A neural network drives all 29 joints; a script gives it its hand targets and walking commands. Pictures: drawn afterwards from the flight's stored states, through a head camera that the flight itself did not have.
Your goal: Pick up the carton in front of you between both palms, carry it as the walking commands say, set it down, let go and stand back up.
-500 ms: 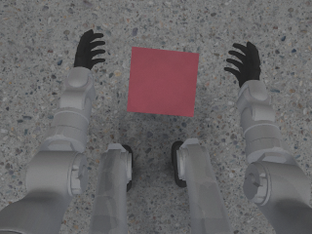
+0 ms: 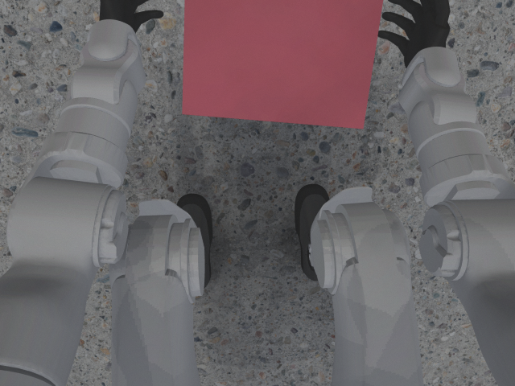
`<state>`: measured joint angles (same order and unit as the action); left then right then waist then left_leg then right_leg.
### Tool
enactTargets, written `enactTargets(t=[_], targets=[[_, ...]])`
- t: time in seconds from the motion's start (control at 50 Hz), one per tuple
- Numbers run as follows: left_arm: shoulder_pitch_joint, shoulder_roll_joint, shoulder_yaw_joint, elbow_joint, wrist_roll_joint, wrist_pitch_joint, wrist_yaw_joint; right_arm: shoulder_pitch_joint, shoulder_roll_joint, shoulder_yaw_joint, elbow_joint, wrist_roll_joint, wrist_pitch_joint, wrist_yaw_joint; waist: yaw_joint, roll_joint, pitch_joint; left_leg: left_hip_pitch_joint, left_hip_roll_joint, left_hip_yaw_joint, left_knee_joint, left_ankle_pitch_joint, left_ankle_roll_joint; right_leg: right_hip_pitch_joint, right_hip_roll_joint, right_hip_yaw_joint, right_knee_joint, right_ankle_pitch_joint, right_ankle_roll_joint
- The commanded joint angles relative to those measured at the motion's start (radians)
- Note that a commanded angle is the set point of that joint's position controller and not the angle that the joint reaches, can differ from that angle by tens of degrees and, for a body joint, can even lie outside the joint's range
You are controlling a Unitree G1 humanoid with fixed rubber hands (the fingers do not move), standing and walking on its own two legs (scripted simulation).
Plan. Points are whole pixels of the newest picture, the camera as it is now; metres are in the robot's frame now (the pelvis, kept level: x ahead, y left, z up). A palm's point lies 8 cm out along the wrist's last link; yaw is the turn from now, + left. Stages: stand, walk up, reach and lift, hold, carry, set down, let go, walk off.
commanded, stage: reach and lift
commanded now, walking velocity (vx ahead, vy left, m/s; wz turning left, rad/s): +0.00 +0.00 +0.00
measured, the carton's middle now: (272, 50) +0.50 -0.04 -0.26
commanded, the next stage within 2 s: none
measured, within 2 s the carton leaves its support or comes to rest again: leaves its support in 0.86 s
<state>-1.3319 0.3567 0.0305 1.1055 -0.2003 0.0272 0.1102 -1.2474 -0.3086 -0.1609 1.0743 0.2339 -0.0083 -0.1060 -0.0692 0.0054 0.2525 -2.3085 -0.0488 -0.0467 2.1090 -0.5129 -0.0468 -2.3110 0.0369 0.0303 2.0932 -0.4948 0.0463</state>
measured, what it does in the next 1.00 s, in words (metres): stands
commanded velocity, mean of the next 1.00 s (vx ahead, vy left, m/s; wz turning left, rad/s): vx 0.00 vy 0.00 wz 0.00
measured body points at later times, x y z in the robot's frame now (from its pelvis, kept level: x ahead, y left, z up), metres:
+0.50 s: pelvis +0.00 +0.00 -0.01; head +0.36 +0.00 +0.26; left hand +0.54 +0.13 -0.20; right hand +0.50 -0.21 -0.19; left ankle +0.12 +0.13 -0.35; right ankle +0.13 -0.13 -0.35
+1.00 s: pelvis +0.01 +0.00 -0.01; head +0.33 +0.01 +0.30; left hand +0.54 +0.12 -0.15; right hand +0.51 -0.18 -0.15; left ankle +0.12 +0.13 -0.35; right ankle +0.13 -0.13 -0.35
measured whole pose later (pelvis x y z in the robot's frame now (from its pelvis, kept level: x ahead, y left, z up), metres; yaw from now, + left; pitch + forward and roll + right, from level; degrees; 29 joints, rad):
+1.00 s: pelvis +0.01 +0.00 -0.01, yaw +0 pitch +37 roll -1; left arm -1.25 0.24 0.03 1.02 -0.18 0.10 0.18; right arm -1.13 -0.18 -0.18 0.90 0.22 0.10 -0.19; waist -0.06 0.01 0.17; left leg -2.28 -0.10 -0.06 2.18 -0.56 -0.06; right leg -2.27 0.07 0.06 2.16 -0.54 0.09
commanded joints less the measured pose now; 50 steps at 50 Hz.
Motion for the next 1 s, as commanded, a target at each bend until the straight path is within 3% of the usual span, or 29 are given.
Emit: enactTargets(t=[0.0, 0.04, 0.16, 0.38, 0.48, 0.56, 0.66, 0.74, 0.88, 0.98], targets=[[-0.262, 0.124, -0.014, -0.106, -0.026, -0.037, 0.007, -0.227, -0.152, 0.007, -0.102, 0.025, -0.037, -0.013, -0.031, 0.043, -1.210, 0.617, 0.029, 0.061, -0.121, 0.153, 0.004, 0.618, -0.035, -0.070, -0.140, 0.206, 0.010], [-0.269, 0.123, -0.028, -0.119, -0.024, -0.042, 0.009, -0.222, -0.144, 0.013, -0.108, 0.039, -0.042, -0.018, -0.028, 0.067, -1.209, 0.612, 0.025, 0.069, -0.100, 0.176, 0.001, 0.625, -0.031, -0.062, -0.128, 0.230, 0.006], [-0.177, 0.073, -0.060, -0.108, -0.046, -0.055, -0.009, -0.118, -0.057, 0.053, -0.093, 0.065, -0.050, -0.024, -0.022, 0.063, -1.203, 0.601, 0.019, 0.072, -0.074, 0.254, 0.010, 0.655, -0.011, -0.062, -0.110, 0.330, 0.008], [-0.185, 0.053, -0.043, -0.055, -0.019, -0.062, 0.002, -0.147, -0.051, 0.033, -0.075, 0.027, -0.060, -0.030, -0.021, 0.044, -1.082, 0.535, 0.016, 0.045, -0.118, 0.178, 0.011, 0.548, -0.011, -0.072, -0.123, 0.231, 0.009], [-0.257, -0.067, -0.106, -0.058, -0.040, -0.072, 0.009, -0.220, 0.052, 0.092, -0.070, 0.058, -0.068, -0.028, -0.020, 0.057, -1.089, 0.563, 0.001, 0.043, -0.134, 0.163, 0.014, 0.548, 0.002, -0.071, -0.137, 0.210, 0.001], [-0.254, -0.090, -0.079, 0.000, 0.010, -0.085, 0.025, -0.222, 0.110, 0.086, -0.017, 0.037, -0.074, -0.035, -0.007, 0.057, -1.060, 0.549, -0.011, 0.042, -0.151, 0.147, 0.019, 0.550, 0.014, -0.069, -0.149, 0.196, 0.002], [-0.483, -0.643, -0.198, -0.017, 0.031, -0.067, -0.083, -0.525, 0.616, 0.218, -0.073, 0.011, -0.054, 0.080, 0.011, 0.072, -1.053, 0.508, -0.053, 0.051, -0.134, 0.160, 0.038, 0.508, 0.057, -0.075, -0.121, 0.209, 0.000], [-0.542, -0.872, -0.181, -0.051, 0.067, -0.031, -0.148, -0.642, 0.812, 0.230, -0.133, -0.029, -0.013, 0.145, 0.012, 0.077, -1.075, 0.491, -0.085, 0.085, -0.109, 0.136, 0.042, 0.507, 0.085, -0.094, -0.102, 0.185, 0.001], [-0.549, -1.145, -0.287, -0.272, -0.022, 0.010, -0.158, -0.643, 1.027, 0.345, -0.369, 0.027, 0.038, 0.157, -0.043, 0.067, -1.482, 0.716, -0.123, 0.125, -0.082, 0.327, 0.026, 0.755, 0.110, -0.137, -0.076, 0.391, -0.001], [-0.474, -1.262, -0.347, -0.460, -0.002, 0.080, -0.156, -0.585, 1.102, 0.396, -0.602, 0.004, 0.107, 0.166, -0.054, 0.062, -1.670, 0.837, -0.142, 0.133, -0.133, 0.329, 0.018, 0.845, 0.126, -0.153, -0.126, 0.380, 0.003]])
